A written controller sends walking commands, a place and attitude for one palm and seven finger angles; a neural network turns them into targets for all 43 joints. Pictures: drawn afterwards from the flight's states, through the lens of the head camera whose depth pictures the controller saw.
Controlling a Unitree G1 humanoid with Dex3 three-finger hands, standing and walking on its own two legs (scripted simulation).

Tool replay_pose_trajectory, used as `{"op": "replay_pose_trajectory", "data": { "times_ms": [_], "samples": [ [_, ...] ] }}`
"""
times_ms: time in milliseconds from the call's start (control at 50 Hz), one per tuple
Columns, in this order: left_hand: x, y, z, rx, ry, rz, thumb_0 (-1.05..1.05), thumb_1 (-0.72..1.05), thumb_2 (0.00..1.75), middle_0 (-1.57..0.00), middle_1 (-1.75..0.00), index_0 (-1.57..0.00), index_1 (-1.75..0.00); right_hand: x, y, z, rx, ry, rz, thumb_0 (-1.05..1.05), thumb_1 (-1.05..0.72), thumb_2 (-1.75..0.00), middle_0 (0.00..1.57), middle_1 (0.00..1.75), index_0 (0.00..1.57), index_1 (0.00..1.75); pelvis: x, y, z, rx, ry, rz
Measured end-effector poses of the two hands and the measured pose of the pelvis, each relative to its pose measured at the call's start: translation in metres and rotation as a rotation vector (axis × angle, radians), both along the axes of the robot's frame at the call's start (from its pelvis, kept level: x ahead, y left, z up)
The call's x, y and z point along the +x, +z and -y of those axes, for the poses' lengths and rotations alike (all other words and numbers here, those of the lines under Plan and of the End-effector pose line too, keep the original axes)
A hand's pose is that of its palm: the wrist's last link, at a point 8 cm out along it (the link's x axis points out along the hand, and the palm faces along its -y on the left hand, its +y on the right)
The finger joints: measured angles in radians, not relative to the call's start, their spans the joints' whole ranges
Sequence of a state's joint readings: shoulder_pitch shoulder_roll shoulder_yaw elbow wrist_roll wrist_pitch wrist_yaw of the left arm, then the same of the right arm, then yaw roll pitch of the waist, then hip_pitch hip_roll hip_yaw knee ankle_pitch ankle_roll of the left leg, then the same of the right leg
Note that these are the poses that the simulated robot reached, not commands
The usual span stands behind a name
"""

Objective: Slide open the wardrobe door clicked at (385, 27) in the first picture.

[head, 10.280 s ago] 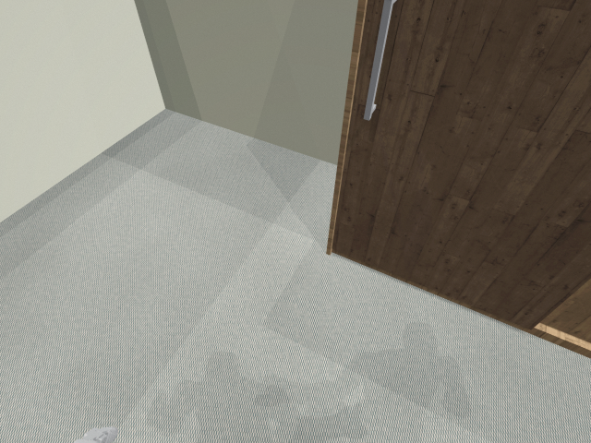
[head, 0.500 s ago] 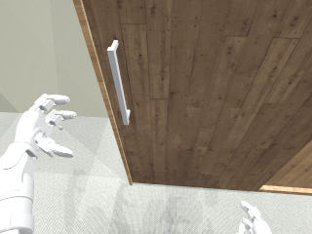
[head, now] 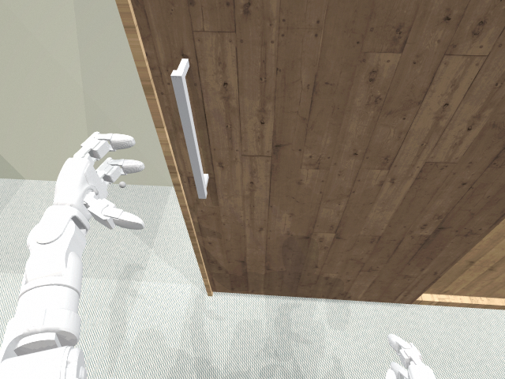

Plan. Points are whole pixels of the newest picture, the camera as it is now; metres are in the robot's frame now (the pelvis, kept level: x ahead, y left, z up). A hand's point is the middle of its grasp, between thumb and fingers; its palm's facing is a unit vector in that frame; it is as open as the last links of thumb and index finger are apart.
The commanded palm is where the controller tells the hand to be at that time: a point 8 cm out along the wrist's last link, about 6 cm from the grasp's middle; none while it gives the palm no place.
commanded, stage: move the hooked fingers beside the handle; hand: left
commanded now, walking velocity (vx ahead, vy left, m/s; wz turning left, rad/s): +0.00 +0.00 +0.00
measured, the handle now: (194, 139) +0.50 +0.13 +0.10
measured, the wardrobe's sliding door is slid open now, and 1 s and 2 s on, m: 0.00 0.00 0.00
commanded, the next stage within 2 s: feel for the door with the fingertips in 1.38 s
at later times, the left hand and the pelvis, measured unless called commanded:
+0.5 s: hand (151, 161) +0.43 +0.19 +0.11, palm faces -0.04 -1.00 +0.00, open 14.0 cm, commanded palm +0.41 +0.24 +0.11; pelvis +0.00 +0.00 +0.00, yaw -1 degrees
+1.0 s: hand (149, 162) +0.44 +0.20 +0.10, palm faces -0.02 -1.00 +0.00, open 14.0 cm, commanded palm +0.41 +0.25 +0.11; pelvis +0.01 +0.00 -0.01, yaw -1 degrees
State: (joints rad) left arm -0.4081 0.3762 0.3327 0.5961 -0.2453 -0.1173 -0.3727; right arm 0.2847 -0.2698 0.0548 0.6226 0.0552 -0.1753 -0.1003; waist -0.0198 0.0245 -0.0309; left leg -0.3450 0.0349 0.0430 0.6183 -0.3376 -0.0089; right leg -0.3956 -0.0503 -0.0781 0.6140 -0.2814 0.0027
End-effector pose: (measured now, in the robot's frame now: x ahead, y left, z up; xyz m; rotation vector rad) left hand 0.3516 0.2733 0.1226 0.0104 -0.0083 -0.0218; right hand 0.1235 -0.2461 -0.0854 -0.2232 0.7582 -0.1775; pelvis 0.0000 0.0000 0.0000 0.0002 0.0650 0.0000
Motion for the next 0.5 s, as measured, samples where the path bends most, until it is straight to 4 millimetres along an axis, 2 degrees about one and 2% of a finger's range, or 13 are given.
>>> {"op": "replay_pose_trajectory", "data": {
  "times_ms": [280, 500],
  "samples": [
    [0.031, -0.006, 0.008, -0.002, -0.001, -0.009, -0.01, -0.50, 0.30, -0.30, -1.20, -0.30, -1.20, -0.032, -0.012, 0.007, -0.009, -0.045, -0.126, 0.01, -0.90, -0.90, 0.21, 0.30, 0.21, 0.30, 0.000, -0.002, -0.002, -0.003, -0.005, -0.030],
    [0.062, -0.010, 0.028, -0.006, -0.019, -0.021, -0.01, -0.50, 0.30, -0.30, -1.20, -0.30, -1.20, -0.053, -0.019, 0.010, -0.009, -0.081, -0.213, 0.01, -0.90, -0.90, 0.21, 0.30, 0.20, 0.30, 0.002, -0.004, -0.005, -0.003, -0.010, -0.063]
  ]
}}
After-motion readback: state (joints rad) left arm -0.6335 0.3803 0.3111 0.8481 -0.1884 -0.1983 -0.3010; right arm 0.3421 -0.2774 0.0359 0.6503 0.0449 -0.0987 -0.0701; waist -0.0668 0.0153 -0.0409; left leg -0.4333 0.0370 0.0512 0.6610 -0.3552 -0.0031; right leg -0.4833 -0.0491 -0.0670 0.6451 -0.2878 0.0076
